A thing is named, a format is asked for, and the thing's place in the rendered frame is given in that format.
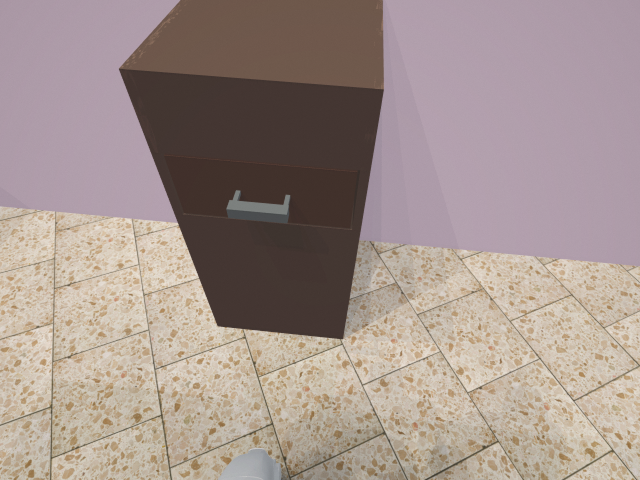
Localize drawer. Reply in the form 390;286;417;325
164;154;358;228

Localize robot left thigh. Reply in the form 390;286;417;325
218;452;281;480

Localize robot left shin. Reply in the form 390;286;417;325
248;448;269;456

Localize handle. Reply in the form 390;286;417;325
226;190;290;223

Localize cabinet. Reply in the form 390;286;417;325
119;0;384;339

